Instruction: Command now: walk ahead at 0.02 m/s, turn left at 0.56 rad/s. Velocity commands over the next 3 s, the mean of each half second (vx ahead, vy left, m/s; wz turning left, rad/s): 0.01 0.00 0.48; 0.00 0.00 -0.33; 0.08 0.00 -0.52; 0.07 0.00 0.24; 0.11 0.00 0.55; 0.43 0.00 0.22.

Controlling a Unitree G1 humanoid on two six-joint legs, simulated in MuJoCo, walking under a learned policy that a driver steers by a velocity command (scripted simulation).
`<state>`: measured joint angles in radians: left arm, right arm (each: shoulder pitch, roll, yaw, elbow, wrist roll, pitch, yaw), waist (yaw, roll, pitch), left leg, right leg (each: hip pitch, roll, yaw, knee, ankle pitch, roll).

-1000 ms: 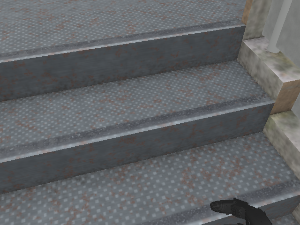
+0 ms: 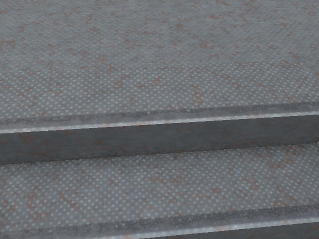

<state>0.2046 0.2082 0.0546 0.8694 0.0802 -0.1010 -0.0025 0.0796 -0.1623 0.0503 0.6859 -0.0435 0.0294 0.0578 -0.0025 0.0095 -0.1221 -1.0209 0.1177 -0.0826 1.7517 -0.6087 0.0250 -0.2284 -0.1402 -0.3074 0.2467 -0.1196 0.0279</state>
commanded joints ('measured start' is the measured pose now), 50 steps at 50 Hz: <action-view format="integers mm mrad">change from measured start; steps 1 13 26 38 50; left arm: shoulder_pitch -76 360 164 73 -94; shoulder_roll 254 174 138 196 32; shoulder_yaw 73 12 -52 35 -40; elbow -99 -170 -134 -157 -274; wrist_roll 3 26 -43 -115 -99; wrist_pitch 2 84 29 15 105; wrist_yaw -11 50 -59 -23 -70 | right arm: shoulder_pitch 10 -287 19 -1 62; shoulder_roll -57 -108 -162 -175 -157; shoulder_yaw -4 -23 -39 -105 -109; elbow -56 -224 -54 -25 67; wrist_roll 23 42 -32 65 -50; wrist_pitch -13 -92 -38 -37 -82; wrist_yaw -6 -41 -65 -49 -41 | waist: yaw -41 180 -6 -12 15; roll -137 -123 28 -99 66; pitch -51 -2 61 16 23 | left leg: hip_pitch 113 -160 -313 621 926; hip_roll -26 -106 -157 -195 188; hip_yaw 34 -181 -144 239 160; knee -482 -723 334 -1499 -1493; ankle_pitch -61 590 416 604 936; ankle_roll -14 48 -91 -87 256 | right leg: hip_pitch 131 -40 87 167 -884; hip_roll -280 188 -115 23 268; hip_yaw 189 410 794 710 460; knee -89 1064 168 318 1905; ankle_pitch -49 -68 445 878 -209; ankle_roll -229 -37 -394 -273 -69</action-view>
